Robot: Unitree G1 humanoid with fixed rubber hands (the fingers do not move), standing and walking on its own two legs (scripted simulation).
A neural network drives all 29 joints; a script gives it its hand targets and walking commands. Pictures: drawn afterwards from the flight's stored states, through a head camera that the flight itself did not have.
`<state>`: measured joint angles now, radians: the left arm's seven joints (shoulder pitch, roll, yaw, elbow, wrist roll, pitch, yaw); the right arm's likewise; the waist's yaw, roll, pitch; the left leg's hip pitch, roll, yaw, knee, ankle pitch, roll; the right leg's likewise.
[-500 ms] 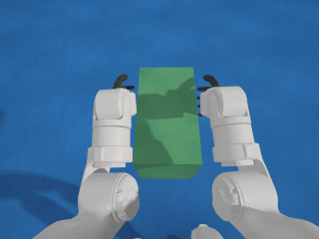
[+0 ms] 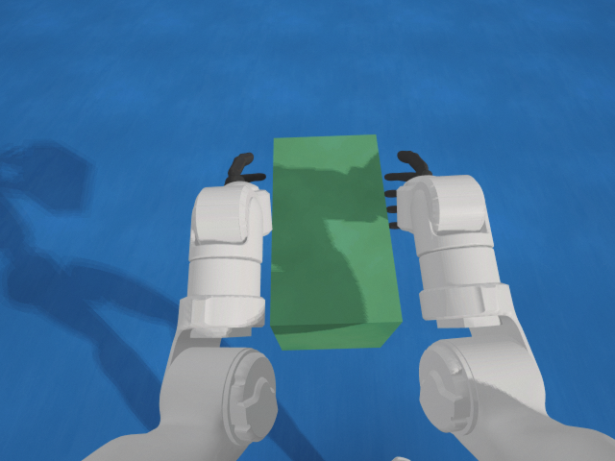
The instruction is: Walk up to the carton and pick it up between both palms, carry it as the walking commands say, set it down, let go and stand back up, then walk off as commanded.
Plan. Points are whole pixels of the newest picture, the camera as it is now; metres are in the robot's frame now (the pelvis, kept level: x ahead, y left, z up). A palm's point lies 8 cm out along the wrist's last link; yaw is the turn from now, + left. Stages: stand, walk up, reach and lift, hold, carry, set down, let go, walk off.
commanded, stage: carry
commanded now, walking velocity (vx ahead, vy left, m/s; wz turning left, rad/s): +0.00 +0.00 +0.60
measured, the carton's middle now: (328, 244) +0.40 -0.03 +0.03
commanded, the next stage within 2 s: none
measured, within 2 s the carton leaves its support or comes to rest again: neither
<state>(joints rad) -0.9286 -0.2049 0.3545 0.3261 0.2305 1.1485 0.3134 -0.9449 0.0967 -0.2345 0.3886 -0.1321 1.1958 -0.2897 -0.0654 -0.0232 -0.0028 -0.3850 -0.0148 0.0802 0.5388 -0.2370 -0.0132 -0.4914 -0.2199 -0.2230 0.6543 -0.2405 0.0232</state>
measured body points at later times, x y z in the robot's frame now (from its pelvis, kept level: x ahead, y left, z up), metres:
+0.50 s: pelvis -0.13 -0.02 +0.01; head -0.08 -0.02 +0.46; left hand +0.23 +0.19 +0.12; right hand +0.29 -0.02 +0.11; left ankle -0.12 +0.10 -0.68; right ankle -0.07 -0.11 -0.72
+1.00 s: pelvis -0.25 -0.05 +0.00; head -0.20 -0.04 +0.44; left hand +0.02 +0.28 +0.12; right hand +0.14 +0.09 +0.09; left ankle -0.21 +0.11 -0.72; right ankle -0.17 -0.13 -0.73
